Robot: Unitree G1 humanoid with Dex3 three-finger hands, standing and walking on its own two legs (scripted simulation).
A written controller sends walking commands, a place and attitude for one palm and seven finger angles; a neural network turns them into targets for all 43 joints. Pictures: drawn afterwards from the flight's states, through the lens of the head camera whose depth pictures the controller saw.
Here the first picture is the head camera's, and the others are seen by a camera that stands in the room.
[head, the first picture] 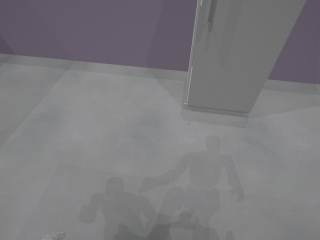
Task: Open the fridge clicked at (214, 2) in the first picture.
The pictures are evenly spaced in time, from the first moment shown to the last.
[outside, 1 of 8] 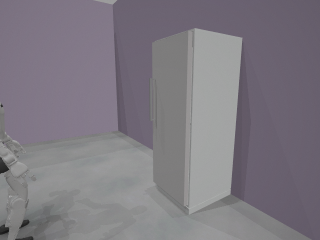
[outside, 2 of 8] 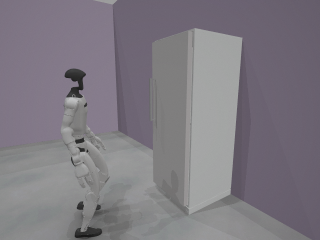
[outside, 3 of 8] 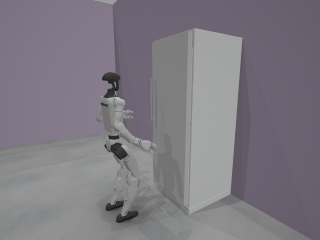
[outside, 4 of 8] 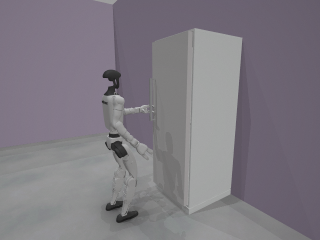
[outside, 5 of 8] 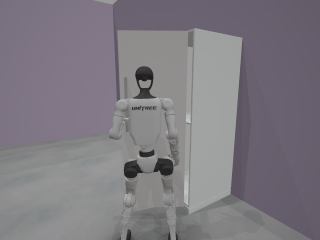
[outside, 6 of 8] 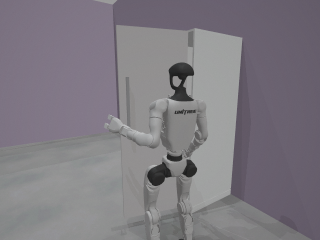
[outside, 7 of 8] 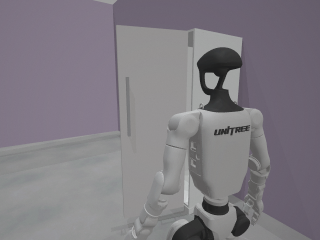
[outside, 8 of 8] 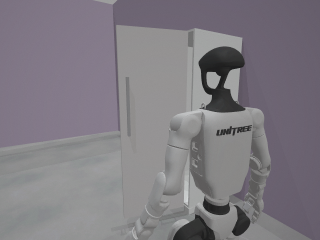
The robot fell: no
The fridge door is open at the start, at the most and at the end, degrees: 0 77 74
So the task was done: yes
